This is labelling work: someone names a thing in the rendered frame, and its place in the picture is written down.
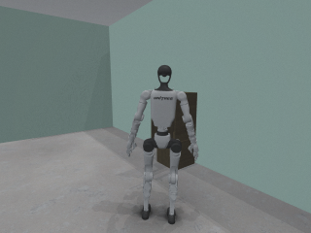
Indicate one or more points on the left robot hand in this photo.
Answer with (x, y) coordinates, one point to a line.
(129, 147)

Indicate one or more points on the robot right forearm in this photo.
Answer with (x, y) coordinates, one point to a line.
(191, 132)

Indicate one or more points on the humanoid robot torso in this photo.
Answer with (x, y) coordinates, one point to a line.
(163, 111)

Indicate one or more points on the left robot upper arm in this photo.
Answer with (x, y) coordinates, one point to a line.
(145, 95)

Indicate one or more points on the robot left forearm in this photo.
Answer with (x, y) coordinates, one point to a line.
(134, 129)

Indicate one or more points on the right robot hand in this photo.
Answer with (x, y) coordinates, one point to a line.
(195, 150)

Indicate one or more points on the robot head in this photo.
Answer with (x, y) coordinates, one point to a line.
(164, 70)

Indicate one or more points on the cupboard door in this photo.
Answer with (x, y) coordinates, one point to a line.
(154, 129)

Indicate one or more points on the right robot upper arm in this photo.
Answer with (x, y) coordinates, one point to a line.
(181, 96)

